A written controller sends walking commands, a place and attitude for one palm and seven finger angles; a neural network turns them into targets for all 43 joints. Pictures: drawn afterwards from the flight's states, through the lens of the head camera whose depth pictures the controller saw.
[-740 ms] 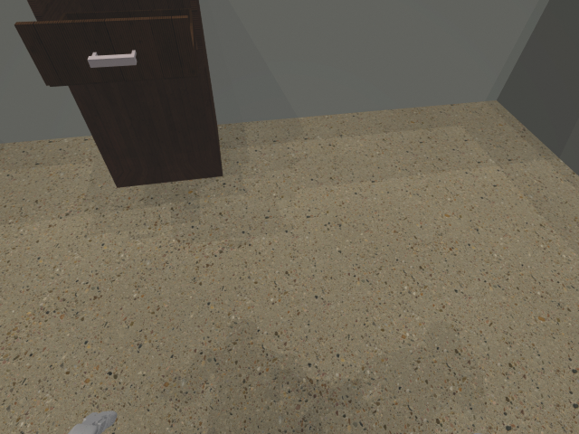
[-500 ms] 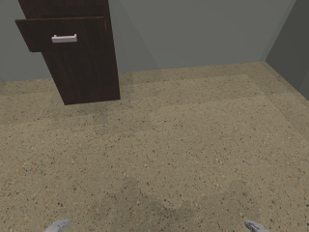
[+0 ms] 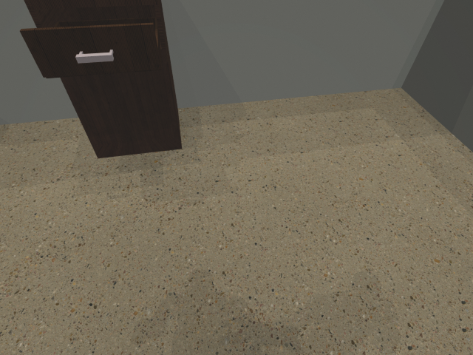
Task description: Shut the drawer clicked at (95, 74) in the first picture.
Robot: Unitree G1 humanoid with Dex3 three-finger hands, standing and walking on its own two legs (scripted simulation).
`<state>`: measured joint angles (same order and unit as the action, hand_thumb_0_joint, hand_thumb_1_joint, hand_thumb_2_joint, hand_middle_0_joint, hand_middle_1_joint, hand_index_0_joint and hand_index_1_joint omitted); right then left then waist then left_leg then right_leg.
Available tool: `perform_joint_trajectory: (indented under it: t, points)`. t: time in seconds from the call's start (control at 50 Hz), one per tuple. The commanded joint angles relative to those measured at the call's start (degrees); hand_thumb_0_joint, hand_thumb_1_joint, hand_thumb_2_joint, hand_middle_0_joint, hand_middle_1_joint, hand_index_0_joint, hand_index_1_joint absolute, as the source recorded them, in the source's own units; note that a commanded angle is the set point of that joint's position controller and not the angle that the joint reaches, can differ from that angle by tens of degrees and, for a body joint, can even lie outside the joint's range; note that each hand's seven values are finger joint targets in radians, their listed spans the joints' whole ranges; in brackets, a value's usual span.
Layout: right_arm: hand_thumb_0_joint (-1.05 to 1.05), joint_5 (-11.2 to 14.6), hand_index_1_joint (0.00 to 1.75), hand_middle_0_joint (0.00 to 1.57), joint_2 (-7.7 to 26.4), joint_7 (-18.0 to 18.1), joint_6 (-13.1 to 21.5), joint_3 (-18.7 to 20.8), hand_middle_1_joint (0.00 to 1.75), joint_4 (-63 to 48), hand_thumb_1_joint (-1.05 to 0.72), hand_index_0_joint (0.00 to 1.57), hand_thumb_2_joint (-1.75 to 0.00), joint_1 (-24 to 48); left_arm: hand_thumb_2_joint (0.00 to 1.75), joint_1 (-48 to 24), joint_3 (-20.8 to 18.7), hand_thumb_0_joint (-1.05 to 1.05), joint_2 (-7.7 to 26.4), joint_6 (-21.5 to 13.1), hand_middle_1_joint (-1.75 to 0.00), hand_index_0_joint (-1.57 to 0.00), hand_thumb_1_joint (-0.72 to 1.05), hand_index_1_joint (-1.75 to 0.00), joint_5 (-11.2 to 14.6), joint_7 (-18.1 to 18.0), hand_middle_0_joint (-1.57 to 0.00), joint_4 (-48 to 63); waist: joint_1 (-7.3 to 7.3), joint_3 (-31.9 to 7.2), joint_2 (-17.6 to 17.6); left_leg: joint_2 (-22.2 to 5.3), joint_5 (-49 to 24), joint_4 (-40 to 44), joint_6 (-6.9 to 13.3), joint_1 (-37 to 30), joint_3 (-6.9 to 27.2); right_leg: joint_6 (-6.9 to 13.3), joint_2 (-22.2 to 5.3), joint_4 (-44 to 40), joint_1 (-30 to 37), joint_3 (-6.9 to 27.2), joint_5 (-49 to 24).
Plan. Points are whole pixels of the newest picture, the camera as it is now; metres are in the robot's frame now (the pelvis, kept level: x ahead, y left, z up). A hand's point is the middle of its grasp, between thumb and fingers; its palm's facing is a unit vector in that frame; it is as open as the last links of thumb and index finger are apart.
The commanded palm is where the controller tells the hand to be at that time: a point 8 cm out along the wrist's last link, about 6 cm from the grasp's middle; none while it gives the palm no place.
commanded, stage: stand and wait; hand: left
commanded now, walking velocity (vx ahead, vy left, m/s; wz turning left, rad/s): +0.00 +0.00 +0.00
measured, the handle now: (95, 55) +1.12 +0.61 -0.03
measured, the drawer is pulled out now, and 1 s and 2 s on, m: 0.21 0.21 0.21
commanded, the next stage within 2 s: look at it before walking up in 0.38 s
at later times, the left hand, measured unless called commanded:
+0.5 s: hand out of the picture +0.06 +0.23 -0.16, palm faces -0.04 -0.94 -0.32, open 7.4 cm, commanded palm none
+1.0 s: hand out of the picture +0.08 +0.24 -0.15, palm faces -0.05 -0.94 -0.33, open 7.4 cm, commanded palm none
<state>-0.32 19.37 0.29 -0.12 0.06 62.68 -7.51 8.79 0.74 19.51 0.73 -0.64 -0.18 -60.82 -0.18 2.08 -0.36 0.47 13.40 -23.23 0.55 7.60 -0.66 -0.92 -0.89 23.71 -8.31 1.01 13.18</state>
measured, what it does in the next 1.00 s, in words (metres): stands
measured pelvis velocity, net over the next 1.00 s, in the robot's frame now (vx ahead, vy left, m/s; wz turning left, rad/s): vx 0.00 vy -0.01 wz -0.01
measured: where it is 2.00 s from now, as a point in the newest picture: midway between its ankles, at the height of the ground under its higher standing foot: outside the picture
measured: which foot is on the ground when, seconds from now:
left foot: down 0.00-1.00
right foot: down 0.00-1.00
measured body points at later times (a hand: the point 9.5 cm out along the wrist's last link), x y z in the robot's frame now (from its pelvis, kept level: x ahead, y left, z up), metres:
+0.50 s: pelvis -0.01 -0.01 +0.00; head +0.00 -0.01 +0.45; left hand +0.07 +0.28 -0.13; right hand +0.06 -0.30 -0.13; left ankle -0.01 +0.11 -0.74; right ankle +0.00 -0.13 -0.74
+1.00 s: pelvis +0.00 -0.01 +0.00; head +0.01 -0.01 +0.45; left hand +0.08 +0.28 -0.13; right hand +0.08 -0.30 -0.13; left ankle -0.01 +0.11 -0.74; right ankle +0.00 -0.13 -0.74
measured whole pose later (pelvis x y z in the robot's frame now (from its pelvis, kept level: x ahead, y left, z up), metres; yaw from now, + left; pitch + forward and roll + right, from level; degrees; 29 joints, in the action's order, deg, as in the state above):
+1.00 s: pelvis +0.00 -0.01 +0.00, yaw +0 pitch -1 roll +0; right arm -0.3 19.1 0.2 0.5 -0.1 63.8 -5.8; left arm 7.4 0.8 19.3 0.0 -0.8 -0.1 -62.0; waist -0.1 1.9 -0.2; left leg -0.3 12.4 -20.9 -0.2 7.4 -0.9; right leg -0.3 -0.1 21.9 -8.5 1.2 12.2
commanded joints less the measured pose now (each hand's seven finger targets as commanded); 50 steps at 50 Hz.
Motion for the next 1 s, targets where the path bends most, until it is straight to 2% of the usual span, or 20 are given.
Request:
perform_joint_trajectory:
  t: [0.0,0.16,0.26,0.48,0.6,0.98]
  points:
    - [0.00,-0.2,0.30,0.20,11.7,0.5,2.0,2.0,0.30,-3.9,-0.90,0.20,-0.90,3.6,0.90,-3.2,-2.5,0.00,11.4,-1.8,-0.30,-0.20,0.90,-0.30,0.1,-0.6,-0.20,3.7,0.27,-2.9,-0.2,-7.0,-6.2,5.2,1.6,0.5,6.0,2.5,-5.6,-4.5,-0.2,5.0,-5.5]
    - [0.00,-0.2,0.30,0.20,11.4,0.3,1.8,2.0,0.30,-3.0,-0.90,0.20,-0.90,2.9,0.90,-3.5,-2.5,0.00,11.4,-1.8,-0.30,-0.20,0.90,-0.30,-0.1,-0.5,-0.20,3.1,0.18,-1.2,-0.3,-6.9,-2.9,6.0,1.4,1.8,6.3,2.4,-5.3,-5.6,-2.1,5.7,-1.6]
    - [0.00,-0.2,0.30,0.20,11.3,0.3,1.9,2.0,0.30,-2.8,-0.90,0.20,-0.90,2.7,0.90,-3.1,-2.5,0.00,11.3,-1.9,-0.30,-0.20,0.90,-0.30,-0.1,-0.5,-0.20,3.0,0.26,-1.7,-0.7,-6.9,-2.3,6.0,1.5,1.5,6.3,2.5,-5.4,-5.9,-2.6,6.0,-0.5]
    - [0.00,-0.1,0.30,0.20,11.3,0.4,2.2,2.0,0.30,-2.4,-0.90,0.20,-0.90,2.7,0.90,-2.9,-2.5,0.00,11.3,-2.2,-0.30,-0.20,0.90,-0.30,0.0,-0.6,-0.20,2.6,0.16,-4.5,0.3,-7.5,-7.7,5.1,1.3,-0.4,5.7,2.6,-5.7,-4.8,-0.6,5.4,-7.2]
    - [0.00,-0.1,0.30,0.20,11.3,0.4,2.0,2.0,0.30,-2.3,-0.90,0.20,-0.90,3.1,0.90,-2.9,-2.5,0.00,11.3,-2.2,-0.30,-0.20,0.90,-0.30,0.0,-0.6,-0.20,2.3,0.22,-2.7,-0.2,-7.3,-7.3,5.3,1.2,-0.1,5.6,2.6,-5.6,-5.4,-1.4,5.8,-7.2]
    - [0.00,-0.1,0.30,0.20,11.7,0.5,2.2,1.9,0.30,-2.5,-0.90,0.20,-0.90,3.9,0.90,-3.4,-2.6,0.00,11.6,-2.3,-0.30,-0.20,0.90,-0.30,0.0,-0.6,-0.20,2.4,0.25,-4.7,0.0,-7.7,-12.1,5.2,1.1,-2.2,5.1,2.4,-5.7,-4.7,0.6,5.3,-12.4]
